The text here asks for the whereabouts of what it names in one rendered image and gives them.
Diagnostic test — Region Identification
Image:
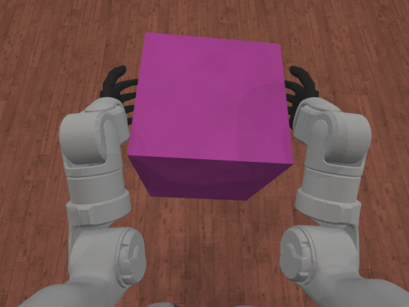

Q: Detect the robot left upper arm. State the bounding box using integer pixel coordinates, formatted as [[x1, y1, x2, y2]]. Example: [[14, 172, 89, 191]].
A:
[[18, 227, 146, 307]]

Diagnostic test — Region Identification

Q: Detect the left robot forearm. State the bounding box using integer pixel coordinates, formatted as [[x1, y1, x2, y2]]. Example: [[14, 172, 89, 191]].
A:
[[59, 97, 131, 275]]

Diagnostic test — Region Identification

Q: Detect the right robot hand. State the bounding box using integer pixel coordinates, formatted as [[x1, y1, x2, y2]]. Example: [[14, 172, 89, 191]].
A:
[[284, 66, 319, 130]]

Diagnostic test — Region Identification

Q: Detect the left robot hand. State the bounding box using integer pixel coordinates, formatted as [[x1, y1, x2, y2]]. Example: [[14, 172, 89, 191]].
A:
[[100, 65, 138, 125]]

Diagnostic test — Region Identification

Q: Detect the robot right upper arm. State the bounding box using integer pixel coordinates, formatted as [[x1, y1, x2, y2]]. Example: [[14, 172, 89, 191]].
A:
[[279, 225, 409, 307]]

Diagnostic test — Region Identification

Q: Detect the right robot forearm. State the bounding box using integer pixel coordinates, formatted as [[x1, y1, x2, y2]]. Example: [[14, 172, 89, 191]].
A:
[[293, 97, 371, 257]]

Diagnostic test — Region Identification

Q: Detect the carton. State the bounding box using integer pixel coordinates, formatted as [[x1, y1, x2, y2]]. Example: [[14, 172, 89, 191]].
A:
[[127, 32, 294, 201]]

